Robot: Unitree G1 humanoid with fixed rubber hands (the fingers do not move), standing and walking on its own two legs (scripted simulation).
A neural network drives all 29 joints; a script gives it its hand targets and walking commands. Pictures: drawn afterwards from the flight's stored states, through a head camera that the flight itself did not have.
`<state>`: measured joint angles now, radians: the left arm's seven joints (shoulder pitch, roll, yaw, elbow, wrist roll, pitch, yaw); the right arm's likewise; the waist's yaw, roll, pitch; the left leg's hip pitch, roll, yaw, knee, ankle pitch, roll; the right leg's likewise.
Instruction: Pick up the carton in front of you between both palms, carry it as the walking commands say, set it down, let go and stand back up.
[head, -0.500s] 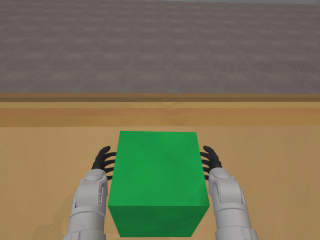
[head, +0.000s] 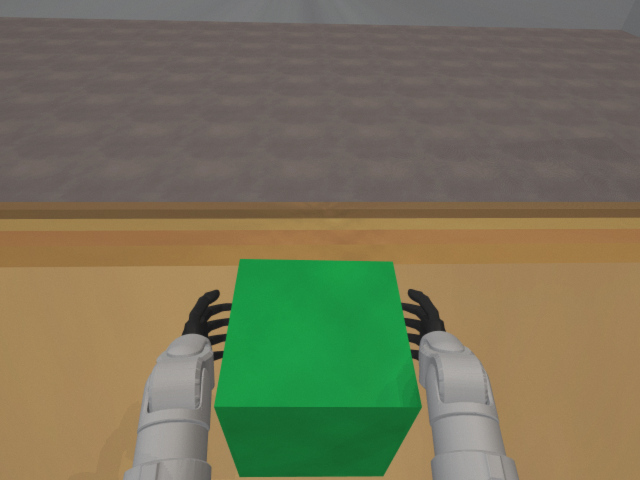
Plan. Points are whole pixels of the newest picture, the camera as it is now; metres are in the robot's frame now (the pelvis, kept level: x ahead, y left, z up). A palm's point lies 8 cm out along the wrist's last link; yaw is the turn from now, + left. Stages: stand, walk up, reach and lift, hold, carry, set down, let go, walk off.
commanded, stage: hold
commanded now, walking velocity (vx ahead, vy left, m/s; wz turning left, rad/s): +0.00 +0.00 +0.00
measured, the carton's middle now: (314, 371) +0.29 +0.00 -0.02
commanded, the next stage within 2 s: carry in 0.98 s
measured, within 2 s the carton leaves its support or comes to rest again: neither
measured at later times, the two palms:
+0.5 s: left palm (197, 345) +0.29 +0.15 +0.05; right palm (431, 341) +0.29 -0.15 +0.05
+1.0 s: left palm (197, 345) +0.29 +0.15 +0.05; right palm (430, 343) +0.29 -0.15 +0.05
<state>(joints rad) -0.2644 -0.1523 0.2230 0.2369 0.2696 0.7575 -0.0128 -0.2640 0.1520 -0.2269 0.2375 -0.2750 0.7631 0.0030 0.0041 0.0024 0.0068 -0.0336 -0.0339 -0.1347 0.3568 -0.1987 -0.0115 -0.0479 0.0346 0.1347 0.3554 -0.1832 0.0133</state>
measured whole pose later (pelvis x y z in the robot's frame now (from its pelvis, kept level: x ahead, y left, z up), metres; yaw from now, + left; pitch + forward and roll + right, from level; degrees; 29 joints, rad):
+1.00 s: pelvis +0.00 +0.00 +0.00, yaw +0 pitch -6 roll +0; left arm -0.26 -0.15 0.21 0.22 0.27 0.77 -0.01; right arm -0.26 0.15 -0.22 0.22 -0.28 0.77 0.00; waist 0.00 0.00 -0.01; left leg -0.08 -0.03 -0.12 0.39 -0.21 -0.01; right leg -0.09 0.03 0.12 0.39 -0.20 0.01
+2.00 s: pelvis +0.46 +0.03 -0.02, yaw +0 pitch +4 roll -2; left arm -0.14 -0.13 0.09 -0.38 0.12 1.21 0.09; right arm -0.15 0.13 -0.11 -0.36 -0.10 1.21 -0.09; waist -0.03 0.02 -0.08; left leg 0.11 0.04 0.17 0.24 -0.41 0.00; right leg -0.57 -0.04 -0.22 0.53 -0.05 -0.02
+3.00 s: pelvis +1.09 +0.07 -0.03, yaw +3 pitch +5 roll +0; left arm -0.67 -0.04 0.22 0.02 0.08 1.19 0.13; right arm -0.67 0.02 -0.25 0.02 -0.06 1.19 -0.13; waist 0.01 -0.01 0.03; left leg -0.23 -0.02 0.17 0.69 -0.45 0.09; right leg -0.55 0.01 -0.11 0.69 -0.08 -0.10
